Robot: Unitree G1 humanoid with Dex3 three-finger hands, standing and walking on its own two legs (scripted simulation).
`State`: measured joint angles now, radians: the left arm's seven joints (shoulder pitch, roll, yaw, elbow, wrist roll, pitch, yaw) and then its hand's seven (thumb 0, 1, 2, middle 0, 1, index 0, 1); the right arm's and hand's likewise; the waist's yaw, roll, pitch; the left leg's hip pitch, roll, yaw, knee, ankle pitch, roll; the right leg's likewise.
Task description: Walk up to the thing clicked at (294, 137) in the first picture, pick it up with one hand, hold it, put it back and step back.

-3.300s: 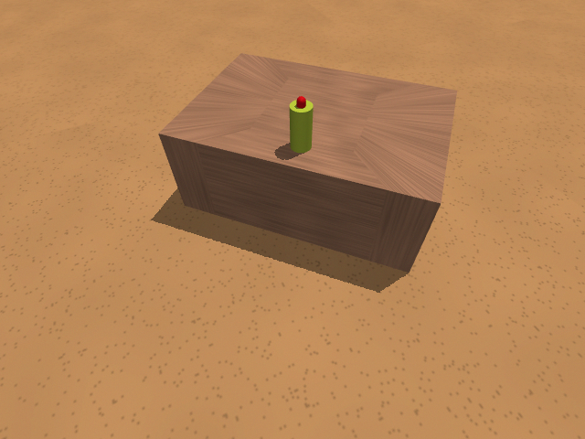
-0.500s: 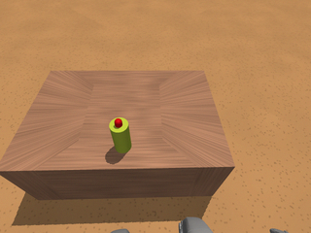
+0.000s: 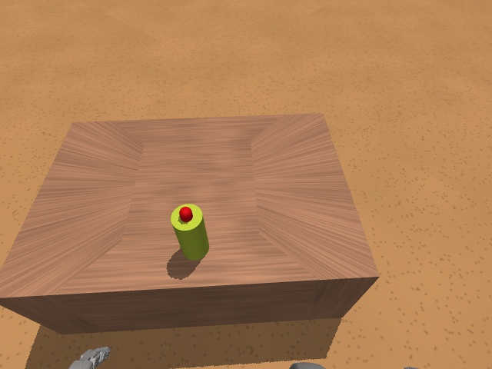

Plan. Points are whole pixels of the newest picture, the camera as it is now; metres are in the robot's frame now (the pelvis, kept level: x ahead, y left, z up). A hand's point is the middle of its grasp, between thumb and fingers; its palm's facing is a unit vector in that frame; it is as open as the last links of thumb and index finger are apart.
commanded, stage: walk up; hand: left
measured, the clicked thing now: (190, 230) +0.48 +0.16 -0.24
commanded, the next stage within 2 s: stand in 1.02 s
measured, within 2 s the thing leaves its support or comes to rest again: neither
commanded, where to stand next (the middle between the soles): +0.06 +0.00 m, yaw +1 degrees
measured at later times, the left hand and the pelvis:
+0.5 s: hand out of the picture +0.09 +0.24 -0.13, palm faces +0.00 -0.94 -0.33, open 7.4 cm; pelvis +0.01 -0.01 +0.02, yaw +0 degrees
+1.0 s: hand out of the picture +0.12 +0.23 -0.13, palm faces +0.00 -0.95 -0.32, open 7.4 cm; pelvis +0.02 -0.01 +0.02, yaw -1 degrees
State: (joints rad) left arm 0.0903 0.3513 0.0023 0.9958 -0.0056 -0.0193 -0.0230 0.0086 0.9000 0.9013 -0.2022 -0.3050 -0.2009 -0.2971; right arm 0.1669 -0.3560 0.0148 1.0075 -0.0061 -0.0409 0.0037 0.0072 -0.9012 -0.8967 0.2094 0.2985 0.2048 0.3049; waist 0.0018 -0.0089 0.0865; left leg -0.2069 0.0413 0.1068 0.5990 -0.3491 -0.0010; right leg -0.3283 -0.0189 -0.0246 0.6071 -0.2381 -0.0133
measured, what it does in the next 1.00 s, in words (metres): stands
